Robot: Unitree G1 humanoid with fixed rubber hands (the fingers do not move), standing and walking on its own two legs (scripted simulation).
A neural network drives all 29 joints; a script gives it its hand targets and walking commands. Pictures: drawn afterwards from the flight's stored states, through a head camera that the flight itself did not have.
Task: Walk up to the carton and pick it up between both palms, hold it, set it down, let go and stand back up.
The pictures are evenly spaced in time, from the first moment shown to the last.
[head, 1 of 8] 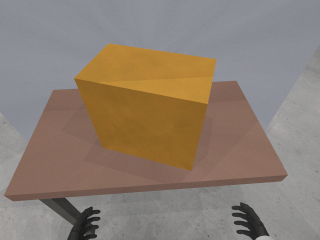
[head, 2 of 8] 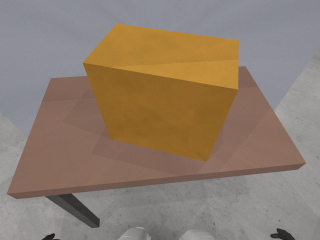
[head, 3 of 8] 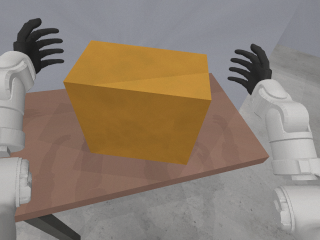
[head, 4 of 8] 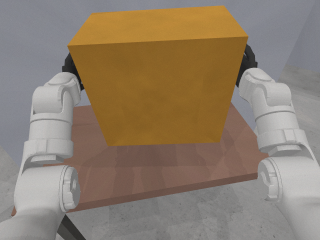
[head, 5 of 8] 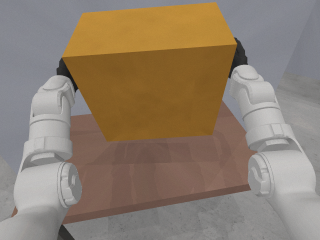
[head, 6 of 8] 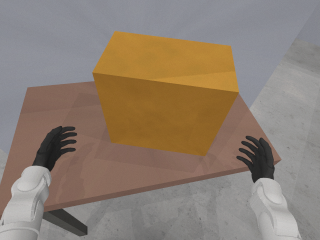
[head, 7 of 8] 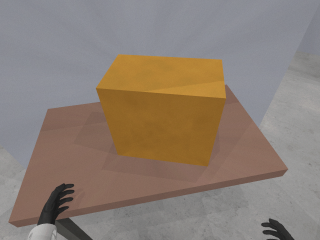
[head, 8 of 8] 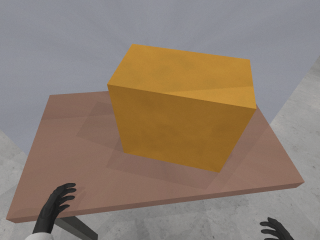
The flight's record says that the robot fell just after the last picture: no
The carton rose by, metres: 0.20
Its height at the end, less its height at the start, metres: +0.00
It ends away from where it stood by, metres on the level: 0.05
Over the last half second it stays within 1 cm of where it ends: yes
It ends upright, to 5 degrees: yes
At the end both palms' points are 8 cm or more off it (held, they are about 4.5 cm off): yes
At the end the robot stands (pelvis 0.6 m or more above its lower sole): yes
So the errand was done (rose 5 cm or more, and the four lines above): yes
